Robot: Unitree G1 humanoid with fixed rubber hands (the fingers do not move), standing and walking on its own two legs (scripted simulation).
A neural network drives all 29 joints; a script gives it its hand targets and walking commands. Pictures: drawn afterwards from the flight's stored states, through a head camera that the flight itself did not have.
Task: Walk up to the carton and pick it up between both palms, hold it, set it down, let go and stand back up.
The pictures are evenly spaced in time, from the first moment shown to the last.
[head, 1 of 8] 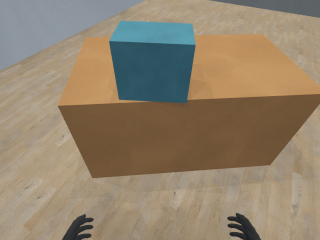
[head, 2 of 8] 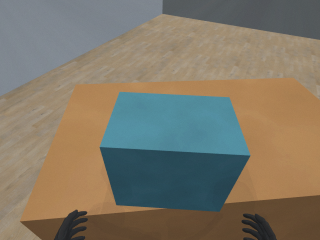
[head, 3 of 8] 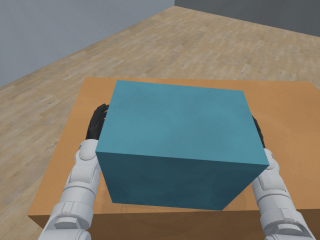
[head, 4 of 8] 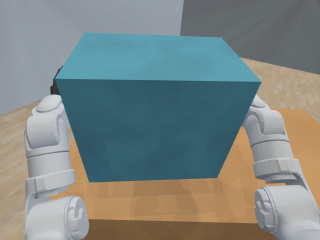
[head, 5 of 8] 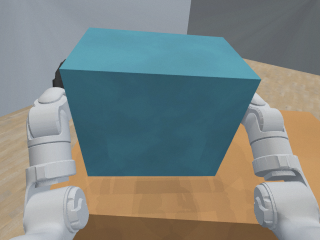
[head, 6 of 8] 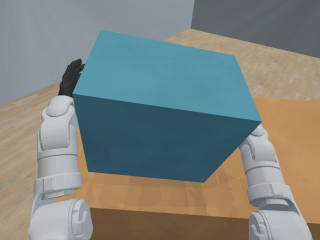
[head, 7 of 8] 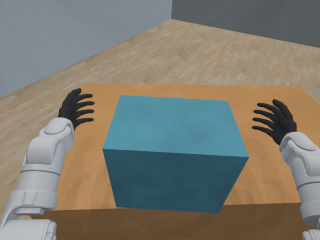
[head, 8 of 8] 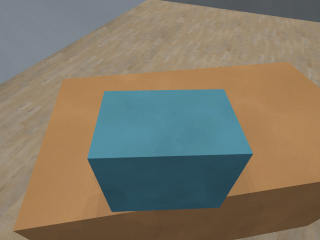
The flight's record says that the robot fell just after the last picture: no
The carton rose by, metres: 0.23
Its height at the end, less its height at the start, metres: +0.00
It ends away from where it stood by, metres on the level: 0.01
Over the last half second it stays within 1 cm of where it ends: yes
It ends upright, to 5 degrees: yes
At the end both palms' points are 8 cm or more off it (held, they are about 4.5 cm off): yes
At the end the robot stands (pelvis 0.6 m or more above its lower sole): yes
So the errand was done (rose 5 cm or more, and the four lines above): yes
